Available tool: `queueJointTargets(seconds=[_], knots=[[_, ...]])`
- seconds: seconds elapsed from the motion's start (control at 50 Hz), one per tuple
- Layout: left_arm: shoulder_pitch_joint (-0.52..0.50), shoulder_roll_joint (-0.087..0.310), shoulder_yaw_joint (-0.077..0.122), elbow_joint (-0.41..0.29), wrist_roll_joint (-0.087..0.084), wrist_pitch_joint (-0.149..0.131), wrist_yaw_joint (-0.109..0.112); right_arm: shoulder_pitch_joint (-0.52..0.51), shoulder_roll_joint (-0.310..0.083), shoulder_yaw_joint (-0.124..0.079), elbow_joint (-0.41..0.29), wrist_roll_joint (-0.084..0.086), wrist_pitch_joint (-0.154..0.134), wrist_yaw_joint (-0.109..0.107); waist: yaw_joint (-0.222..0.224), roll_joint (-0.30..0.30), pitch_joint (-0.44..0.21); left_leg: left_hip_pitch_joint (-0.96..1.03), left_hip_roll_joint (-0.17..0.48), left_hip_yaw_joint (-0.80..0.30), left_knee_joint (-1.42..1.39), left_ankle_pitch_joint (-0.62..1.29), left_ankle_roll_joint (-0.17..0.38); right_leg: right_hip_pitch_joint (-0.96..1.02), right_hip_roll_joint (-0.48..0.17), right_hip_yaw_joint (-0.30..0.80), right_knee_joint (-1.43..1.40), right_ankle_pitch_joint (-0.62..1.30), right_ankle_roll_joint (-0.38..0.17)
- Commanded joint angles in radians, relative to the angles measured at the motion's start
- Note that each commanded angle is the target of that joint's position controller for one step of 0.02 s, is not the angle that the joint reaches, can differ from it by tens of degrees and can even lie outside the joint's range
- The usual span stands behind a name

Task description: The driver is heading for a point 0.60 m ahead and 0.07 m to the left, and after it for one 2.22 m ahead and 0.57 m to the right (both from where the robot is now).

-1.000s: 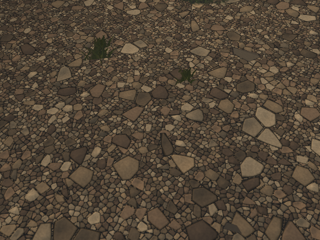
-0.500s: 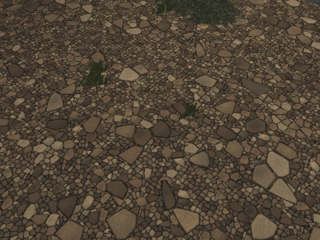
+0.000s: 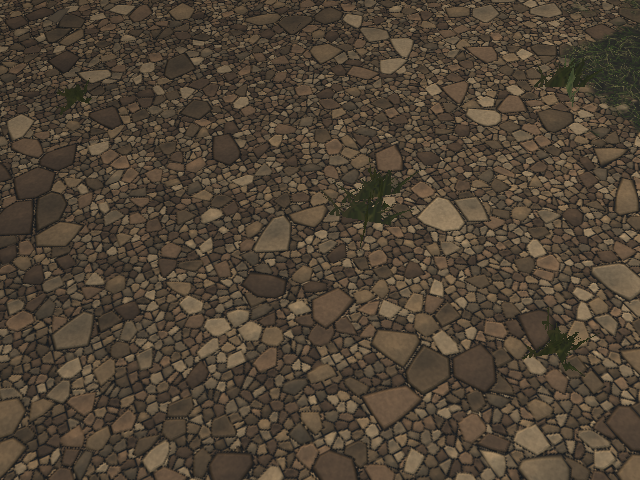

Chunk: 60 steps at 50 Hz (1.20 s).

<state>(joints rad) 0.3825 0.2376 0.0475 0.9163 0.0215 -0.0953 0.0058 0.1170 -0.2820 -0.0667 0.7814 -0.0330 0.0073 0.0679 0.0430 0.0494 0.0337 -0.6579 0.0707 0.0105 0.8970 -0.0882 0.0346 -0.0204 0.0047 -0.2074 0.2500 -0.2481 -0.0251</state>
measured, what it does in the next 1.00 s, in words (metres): walks ahead: left foot, then right foot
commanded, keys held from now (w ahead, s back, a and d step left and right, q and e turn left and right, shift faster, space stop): w+q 0.40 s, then w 0.12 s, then w+e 0.48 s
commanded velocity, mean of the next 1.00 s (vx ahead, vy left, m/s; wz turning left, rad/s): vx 0.50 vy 0.00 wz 0.20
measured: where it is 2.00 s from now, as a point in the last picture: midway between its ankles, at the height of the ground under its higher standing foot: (317, 236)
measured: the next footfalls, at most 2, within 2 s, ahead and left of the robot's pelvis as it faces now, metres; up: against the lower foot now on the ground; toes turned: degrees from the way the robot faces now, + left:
left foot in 0.18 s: +0.24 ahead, +0.11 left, +0.00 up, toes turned +11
right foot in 0.74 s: +0.60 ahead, +0.05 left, +0.00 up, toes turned +14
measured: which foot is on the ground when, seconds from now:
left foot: up 0.00-0.16, down 0.18-0.74, up 0.76-1.00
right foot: down 0.00-0.18, up 0.20-0.72, down 0.74-1.00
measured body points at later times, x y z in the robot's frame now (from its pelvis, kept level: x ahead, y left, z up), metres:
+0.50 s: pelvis +0.26 +0.07 +0.00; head +0.29 +0.10 +0.45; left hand +0.35 +0.36 -0.12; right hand +0.35 -0.20 -0.12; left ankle +0.20 +0.10 -0.74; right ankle +0.44 -0.07 -0.68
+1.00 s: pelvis +0.56 +0.10 +0.00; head +0.59 +0.10 +0.45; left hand +0.52 +0.37 -0.13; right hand +0.75 -0.12 -0.12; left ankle +0.62 +0.28 -0.68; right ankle +0.56 +0.04 -0.74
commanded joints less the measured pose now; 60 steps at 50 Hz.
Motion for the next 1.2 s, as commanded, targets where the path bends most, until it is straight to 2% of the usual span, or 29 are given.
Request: queueJointTargets(seconds=[0.02,0.06,0.1,0.14,0.16,0.18,0.2,0.22,0.24,0.26,0.28,0.32,0.38,0.44,0.52,0.62,0.68,0.72,0.74,0.76,0.78,0.8,0.82,0.86,0.94,1.04,1.12,1.16,1.2], knots=[[-0.024,0.133,0.026,-0.052,-0.001,-0.014,0.004,-0.114,-0.007,0.016,-0.098,-0.001,-0.013,0.015,-0.008,-0.135,0.047,0.032,0.001,0.053,-0.150,0.057,0.018,-0.030,-0.259,0.061,-0.100,0.377,-0.100],[0.007,0.148,0.031,-0.037,0.000,-0.005,0.009,-0.148,-0.016,0.016,-0.115,-0.005,-0.012,0.016,-0.001,-0.132,0.055,0.054,-0.012,0.084,-0.211,0.011,0.045,0.026,-0.277,0.032,-0.072,0.438,-0.091],[0.024,0.166,0.035,-0.025,0.001,0.010,0.014,-0.146,-0.028,0.012,-0.122,-0.011,-0.012,0.011,-0.010,-0.138,0.044,0.106,-0.052,0.118,-0.256,-0.074,0.081,0.082,-0.285,-0.006,0.015,0.647,-0.079],[0.031,0.200,0.043,-0.017,0.002,0.029,0.018,-0.039,-0.051,-0.001,-0.096,-0.014,-0.015,-0.001,-0.060,-0.151,-0.031,0.249,-0.128,0.149,-0.289,-0.173,0.128,0.115,-0.286,-0.037,0.233,0.924,-0.072],[0.023,0.208,0.043,-0.023,-0.002,0.039,0.018,0.102,-0.072,-0.016,-0.053,-0.019,-0.025,-0.012,-0.123,-0.125,-0.112,0.429,-0.166,0.143,-0.355,-0.151,0.158,0.056,-0.273,-0.057,0.438,0.895,-0.058],[0.023,0.188,0.036,-0.048,0.003,0.042,0.016,0.275,-0.143,-0.045,-0.001,-0.029,-0.030,-0.030,-0.193,-0.036,-0.220,0.692,-0.074,-0.018,-0.404,-0.225,0.204,-0.140,-0.247,-0.063,0.730,0.622,-0.025],[0.061,0.056,0.009,-0.126,0.001,0.036,-0.007,0.247,-0.268,-0.071,-0.019,-0.016,-0.027,-0.044,-0.109,0.214,-0.295,0.996,0.241,-0.546,-0.469,-0.254,0.337,-0.602,-0.067,-0.023,1.076,-0.292,0.040],[-0.072,0.153,0.028,-0.158,0.008,0.025,-0.010,0.303,-0.264,-0.073,-0.040,0.011,-0.014,-0.052,-0.182,0.067,-0.337,0.999,0.280,-0.766,-0.601,-0.218,0.367,-0.718,-0.013,0.194,1.174,-0.295,0.044],[-0.146,0.145,0.026,-0.181,-0.006,0.015,-0.014,0.255,-0.235,-0.065,-0.016,0.015,-0.011,-0.062,-0.155,0.017,-0.185,0.904,0.251,-0.581,-0.608,-0.112,0.339,-0.781,-0.073,0.227,1.145,-0.173,0.030],[-0.129,0.132,0.018,-0.169,-0.009,0.005,-0.011,0.206,-0.177,-0.051,-0.014,0.023,-0.017,-0.065,-0.108,-0.030,-0.092,0.755,0.207,-0.471,-0.615,0.029,0.302,-0.726,-0.110,0.223,1.042,-0.092,0.026],[-0.115,0.129,0.019,-0.155,0.002,0.011,-0.008,0.160,-0.145,-0.042,-0.018,0.025,-0.025,-0.067,-0.065,-0.051,-0.050,0.651,0.150,-0.388,-0.623,0.141,0.268,-0.654,-0.131,0.228,0.973,-0.076,0.029],[-0.065,0.121,0.019,-0.144,0.027,0.047,-0.011,0.124,-0.109,-0.027,-0.026,0.033,-0.043,-0.065,-0.014,-0.037,-0.064,0.548,0.092,-0.305,-0.642,0.256,0.253,-0.543,-0.136,0.233,0.908,-0.077,0.050],[-0.110,0.096,0.015,-0.165,0.029,0.075,-0.020,0.174,-0.135,-0.034,-0.010,0.034,-0.062,-0.059,-0.015,-0.036,-0.048,0.500,0.053,-0.279,-0.676,0.235,0.252,-0.563,-0.123,0.212,0.817,-0.016,0.074],[-0.234,0.095,0.012,-0.203,0.026,0.078,-0.024,0.243,-0.131,-0.032,0.010,0.032,-0.065,-0.060,-0.057,-0.014,0.001,0.529,0.042,-0.283,-0.710,0.188,0.225,-0.652,-0.122,0.206,0.679,0.110,0.083],[-0.348,0.085,0.003,-0.232,0.020,0.069,-0.033,0.330,-0.114,-0.023,0.046,0.032,-0.074,-0.065,-0.107,0.000,0.008,0.628,0.041,-0.261,-0.696,0.286,0.178,-0.672,-0.101,0.197,0.515,0.244,0.063],[-0.459,0.085,-0.007,-0.269,0.006,0.056,-0.044,0.384,-0.116,-0.011,0.080,0.013,-0.080,-0.078,-0.142,0.013,0.046,0.748,0.085,-0.214,-0.691,0.398,0.156,-0.650,-0.061,0.147,0.365,0.236,-0.004],[-0.349,0.110,0.003,-0.239,0.001,0.049,-0.040,0.338,-0.137,-0.010,0.089,0.003,-0.085,-0.090,-0.071,0.033,0.014,0.771,0.102,-0.149,-0.592,0.716,0.120,-0.462,0.008,0.126,0.302,0.119,-0.069],[-0.098,0.142,0.023,-0.157,0.001,0.040,-0.022,0.311,-0.154,-0.011,0.094,-0.003,-0.082,-0.090,0.045,0.010,-0.113,0.747,0.069,-0.081,-0.285,0.873,0.093,-0.182,0.067,0.112,0.231,0.104,-0.119],[0.065,0.191,0.039,-0.122,0.018,0.036,-0.011,0.303,-0.132,-0.001,0.073,0.002,-0.086,-0.091,0.111,-0.043,-0.211,0.571,0.039,-0.051,-0.025,0.625,0.077,0.064,-0.076,0.284,0.223,0.048,-0.173],[0.127,0.314,0.074,-0.112,0.030,0.039,-0.009,0.403,-0.051,0.013,0.048,0.032,-0.090,-0.078,0.056,-0.289,-0.311,0.193,-0.162,0.022,0.399,-0.067,0.009,0.331,-0.353,0.824,0.160,0.020,-0.350],[0.041,0.242,0.061,-0.107,-0.017,0.051,-0.025,0.351,-0.111,0.005,0.045,-0.007,-0.096,-0.077,0.026,-0.187,-0.267,0.051,-0.162,-0.083,0.466,-0.364,0.026,0.285,-0.351,0.995,0.032,-0.005,-0.352],[-0.057,0.203,0.052,-0.127,-0.026,0.055,-0.029,0.262,-0.116,0.005,0.020,-0.007,-0.101,-0.071,-0.004,-0.126,-0.111,0.003,-0.092,-0.103,0.446,-0.279,0.028,0.135,-0.325,0.828,0.024,-0.048,-0.330],[-0.098,0.156,0.042,-0.133,-0.018,0.055,-0.031,0.207,-0.113,0.011,0.006,-0.005,-0.109,-0.065,-0.013,-0.056,-0.047,0.021,-0.054,-0.093,0.387,-0.225,0.023,0.020,-0.281,0.726,-0.004,0.031,-0.305],[-0.104,0.129,0.031,-0.113,-0.016,0.047,-0.024,0.196,-0.092,0.017,-0.009,-0.015,-0.090,-0.059,-0.061,-0.059,0.003,0.091,-0.014,-0.084,0.281,-0.211,-0.002,-0.124,-0.193,0.591,-0.034,0.192,-0.258],[-0.052,0.171,0.044,-0.092,-0.024,0.031,-0.020,0.151,-0.056,0.032,-0.037,-0.019,-0.055,-0.053,-0.069,-0.090,-0.008,0.099,0.000,-0.036,0.131,-0.172,-0.061,-0.195,-0.133,0.499,-0.069,0.287,-0.261],[0.039,0.180,0.054,-0.075,-0.026,0.038,-0.018,-0.070,-0.040,0.046,-0.110,-0.008,-0.055,-0.046,0.007,-0.106,0.011,0.061,-0.011,-0.014,-0.147,0.044,-0.095,-0.153,-0.085,0.484,-0.056,0.319,-0.201],[0.099,0.186,0.058,-0.072,-0.013,0.046,-0.008,-0.174,-0.046,0.051,-0.150,0.004,-0.066,-0.046,0.049,-0.115,-0.005,0.066,-0.047,-0.017,-0.257,0.060,-0.087,-0.052,-0.102,0.526,0.025,0.438,-0.186],[0.085,0.198,0.062,-0.084,-0.005,0.048,0.000,-0.170,-0.063,0.048,-0.159,0.007,-0.074,-0.048,0.033,-0.125,-0.012,0.122,-0.060,-0.037,-0.318,0.013,-0.070,-0.029,-0.121,0.567,0.073,0.465,-0.169],[0.025,0.218,0.068,-0.106,-0.002,0.047,0.004,-0.061,-0.096,0.036,-0.130,0.009,-0.084,-0.057,-0.027,-0.135,-0.040,0.305,-0.089,-0.039,-0.389,-0.063,-0.042,-0.073,-0.118,0.591,0.152,0.513,-0.135]])
Velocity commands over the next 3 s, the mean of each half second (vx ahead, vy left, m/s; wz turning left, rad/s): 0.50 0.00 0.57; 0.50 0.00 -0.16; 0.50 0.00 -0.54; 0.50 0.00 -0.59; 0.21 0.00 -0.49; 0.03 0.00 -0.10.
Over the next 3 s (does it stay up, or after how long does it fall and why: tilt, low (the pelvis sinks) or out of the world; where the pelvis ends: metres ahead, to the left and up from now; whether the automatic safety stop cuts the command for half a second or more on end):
stays up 1.24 -0.01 0.00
